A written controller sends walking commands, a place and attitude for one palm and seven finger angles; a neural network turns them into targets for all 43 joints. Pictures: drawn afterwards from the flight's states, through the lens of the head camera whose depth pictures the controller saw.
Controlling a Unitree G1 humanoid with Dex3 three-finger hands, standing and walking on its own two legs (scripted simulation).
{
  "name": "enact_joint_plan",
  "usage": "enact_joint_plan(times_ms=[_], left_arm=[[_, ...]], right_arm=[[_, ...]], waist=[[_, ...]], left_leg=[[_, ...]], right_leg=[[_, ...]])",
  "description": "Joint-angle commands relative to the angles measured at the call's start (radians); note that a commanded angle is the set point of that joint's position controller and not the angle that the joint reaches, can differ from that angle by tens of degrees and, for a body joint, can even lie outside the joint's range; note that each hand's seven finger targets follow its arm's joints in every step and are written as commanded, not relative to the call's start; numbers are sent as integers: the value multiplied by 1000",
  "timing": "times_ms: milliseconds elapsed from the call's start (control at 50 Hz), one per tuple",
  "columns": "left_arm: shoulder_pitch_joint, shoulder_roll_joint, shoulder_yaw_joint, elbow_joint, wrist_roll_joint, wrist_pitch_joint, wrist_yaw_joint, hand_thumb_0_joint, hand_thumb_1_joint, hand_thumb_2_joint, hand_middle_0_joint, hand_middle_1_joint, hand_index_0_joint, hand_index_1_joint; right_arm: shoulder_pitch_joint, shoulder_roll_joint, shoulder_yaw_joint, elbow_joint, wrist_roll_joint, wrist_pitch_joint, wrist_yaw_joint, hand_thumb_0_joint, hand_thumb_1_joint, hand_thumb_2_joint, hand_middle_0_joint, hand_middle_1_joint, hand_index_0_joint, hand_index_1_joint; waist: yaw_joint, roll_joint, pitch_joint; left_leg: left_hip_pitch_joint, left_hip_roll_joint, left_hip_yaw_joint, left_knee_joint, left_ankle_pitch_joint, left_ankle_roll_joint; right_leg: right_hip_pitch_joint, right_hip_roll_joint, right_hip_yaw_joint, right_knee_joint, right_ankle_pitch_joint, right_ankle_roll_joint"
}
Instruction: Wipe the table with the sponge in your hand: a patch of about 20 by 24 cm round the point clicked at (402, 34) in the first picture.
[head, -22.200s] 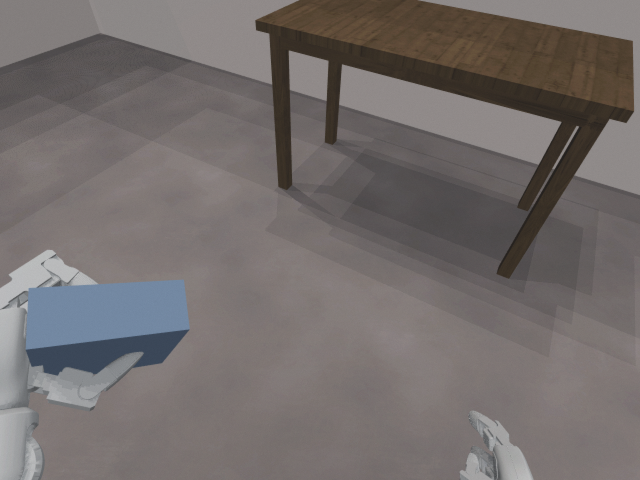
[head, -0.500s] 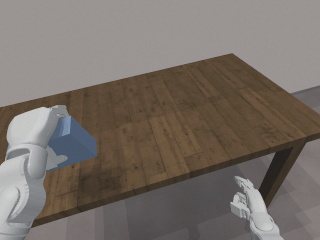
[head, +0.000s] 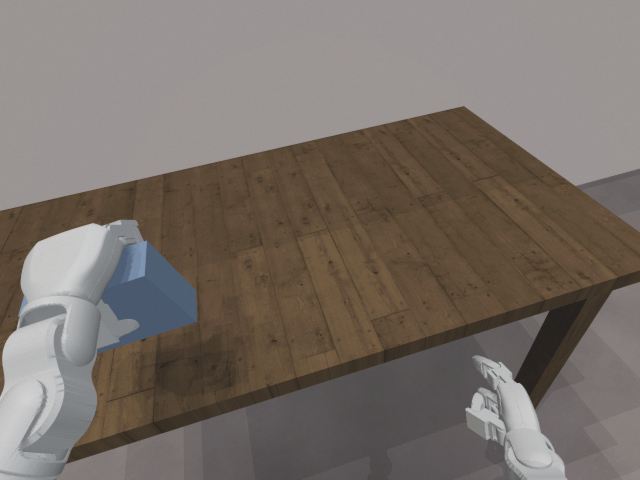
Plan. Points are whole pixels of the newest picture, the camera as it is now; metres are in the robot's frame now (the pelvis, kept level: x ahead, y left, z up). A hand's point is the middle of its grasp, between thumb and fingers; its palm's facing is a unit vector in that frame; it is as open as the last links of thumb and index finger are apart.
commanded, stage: move the sponge above the wiping area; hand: left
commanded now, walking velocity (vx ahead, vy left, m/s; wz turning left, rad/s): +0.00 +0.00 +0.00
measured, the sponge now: (128, 308) +0.24 +0.28 +0.13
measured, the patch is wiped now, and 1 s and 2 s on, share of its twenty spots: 0.00 0.00 0.00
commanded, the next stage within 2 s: none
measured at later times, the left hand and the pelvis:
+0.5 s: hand (112, 298) +0.24 +0.28 +0.15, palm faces +0.15 -0.11 -0.98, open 9.0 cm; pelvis +0.00 +0.01 +0.00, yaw +0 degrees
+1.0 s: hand (126, 305) +0.24 +0.28 +0.14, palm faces +0.08 -0.09 -0.99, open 9.0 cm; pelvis +0.00 +0.00 +0.00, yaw +0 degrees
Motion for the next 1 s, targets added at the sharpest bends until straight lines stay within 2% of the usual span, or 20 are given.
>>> enact_joint_plan(times_ms=[0, 80, 140, 180, 220, 280, 340, 380, 460, 480, 500, 580, 620, 680, 700, 760, 780, 800, 900, 980], left_arm=[[-285, 244, 167, -179, 45, -7, 57, 0, 100, 1300, -1200, -1600, -1200, -1600], [-284, 238, 168, -195, 48, -4, 69, 0, 100, 1300, -1200, -1600, -1200, -1600], [-258, 212, 147, -156, 50, 3, 70, 0, 100, 1300, -1200, -1600, -1200, -1600], [-230, 247, 188, -181, 52, 12, 76, 0, 100, 1300, -1200, -1600, -1200, -1600], [-213, 186, 137, -204, 43, 11, 71, 0, 100, 1300, -1200, -1600, -1200, -1600], [-201, 220, 170, -214, 47, 20, 72, 0, 100, 1300, -1200, -1600, -1200, -1600], [-186, 197, 143, -186, 50, 17, 69, 0, 100, 1300, -1200, -1600, -1200, -1600], [-250, 234, 160, -189, 67, 17, 73, 0, 100, 1300, -1200, -1600, -1200, -1600], [-259, 209, 126, -152, 76, 1, 71, 0, 100, 1300, -1200, -1600, -1200, -1600], [-288, 227, 135, -180, 87, 3, 74, 0, 100, 1300, -1200, -1600, -1200, -1600], [-289, 172, 87, -184, 81, -2, 70, 0, 100, 1300, -1200, -1600, -1200, -1600], [-307, 202, 110, -135, 95, -3, 71, 0, 100, 1300, -1200, -1600, -1200, -1600], [-301, 168, 82, -116, 96, -7, 72, 0, 100, 1300, -1200, -1600, -1200, -1600], [-277, 224, 143, -116, 102, 1, 78, 0, 100, 1300, -1200, -1600, -1200, -1600], [-277, 181, 109, -99, 98, 4, 75, 0, 100, 1300, -1200, -1600, -1200, -1600], [-224, 201, 134, -82, 90, 10, 73, 0, 100, 1300, -1200, -1600, -1200, -1600], [-231, 230, 159, -94, 97, 17, 74, 0, 100, 1300, -1200, -1600, -1200, -1600], [-236, 184, 118, -99, 91, 15, 69, 0, 100, 1300, -1200, -1600, -1200, -1600], [-269, 158, 70, -118, 107, -3, 57, 0, 100, 1300, -1200, -1600, -1200, -1600], [-301, 209, 108, -123, 122, -33, 64, 0, 100, 1300, -1200, -1600, -1200, -1600]], right_arm=[[-286, -70, -24, -195, -10, -64, -6, 0, -900, -900, 200, 300, 200, 300], [-316, -59, -23, -198, -1, -65, -1, 0, -900, -900, 200, 300, 200, 300], [-274, -69, -29, -191, -7, -53, 1, 0, -900, -900, 200, 300, 200, 300], [-311, -67, -26, -196, -2, -52, 5, 0, -900, -900, 200, 300, 200, 300], [-287, -61, -27, -204, -2, -48, 11, 0, -900, -900, 200, 300, 200, 300], [-313, -64, -26, -203, -1, -47, 12, 0, -900, -900, 200, 300, 200, 300], [-277, -71, -30, -197, -5, -39, 11, 0, -900, -900, 200, 300, 200, 300], [-305, -69, -26, -195, 0, -45, 4, 0, -900, -900, 200, 300, 200, 300], [-274, -73, -34, -183, -4, -47, 2, 0, -900, -900, 200, 300, 200, 300], [-312, -67, -26, -190, -1, -56, 2, 0, -900, -900, 200, 300, 200, 300], [-293, -62, -28, -197, -5, -60, 1, 0, -900, -900, 200, 300, 200, 300], [-306, -64, -27, -180, -3, -61, 0, 0, -900, -900, 200, 300, 200, 300], [-283, -62, -28, -178, -4, -63, 4, 0, -900, -900, 200, 300, 200, 300], [-304, -67, -32, -178, -5, -56, 8, 0, -900, -900, 200, 300, 200, 300], [-291, -67, -30, -182, -9, -55, 9, 0, -900, -900, 200, 300, 200, 300], [-280, -72, -36, -172, -6, -40, 16, 0, -900, -900, 200, 300, 200, 300], [-305, -74, -31, -178, -6, -45, 15, 0, -900, -900, 200, 300, 200, 300], [-296, -70, -31, -186, -6, -44, 17, 0, -900, -900, 200, 300, 200, 300], [-284, -68, -32, -186, -6, -56, 14, 0, -900, -900, 200, 300, 200, 300], [-284, -70, -34, -180, -8, -64, 8, 0, -900, -900, 200, 300, 200, 300]], waist=[[20, -34, -185], [28, -6, -181], [22, -44, -185], [31, -31, -184], [22, -44, -197], [25, -36, -177], [18, -63, -168], [12, -46, -155], [10, -39, -167], [14, -8, -172], [12, -21, -191], [12, -39, -156], [11, -50, -178], [23, -51, -181], [19, -64, -193], [20, -62, -185], [23, -58, -175], [15, -55, -183], [3, -34, -186], [4, -37, -179]], left_leg=[[0, -11, -96, -61, 121, 22], [12, -11, -106, -81, 106, 17], [4, -8, -100, -84, 123, 17], [3, -10, -102, -79, 125, 17], [8, -7, -96, -75, 152, 19], [8, -6, -103, -78, 131, 20], [6, -7, -99, -79, 128, 23], [8, -11, -101, -80, 91, 22], [12, -18, -102, -83, 97, 24], [21, -18, -103, -84, 83, 24], [22, -18, -97, -80, 94, 28], [19, -18, -104, -95, 66, 25], [17, -20, -99, -91, 96, 25], [15, -19, -100, -90, 97, 25], [6, -19, -90, -83, 110, 27], [5, -19, -91, -81, 130, 25], [4, -19, -93, -75, 116, 24], [0, -20, -84, -69, 120, 27], [22, -24, -84, -65, 107, 34], [37, -25, -95, -68, 101, 33]], right_leg=[[77, -36, 150, -112, 8, -30], [75, -25, 177, -119, -10, -38], [85, -32, 139, -115, 20, -27], [89, -23, 183, -117, 12, -39], [95, -33, 144, -109, 47, -27], [82, -20, 174, -118, 24, -37], [74, -28, 142, -122, 23, -23], [54, -18, 185, -136, -31, -35], [66, -27, 155, -133, -14, -26], [62, -18, 192, -138, -39, -41], [76, -27, 151, -128, -21, -32], [57, -16, 183, -147, -56, -39], [74, -26, 156, -139, -24, -29], [83, -18, 188, -142, -32, -40], [96, -26, 159, -133, -7, -34], [94, -29, 157, -135, 21, -26], [82, -22, 196, -142, -9, -39], [87, -30, 162, -134, 2, -30], [63, -28, 161, -141, -20, -30], [57, -20, 195, -156, -34, -37]])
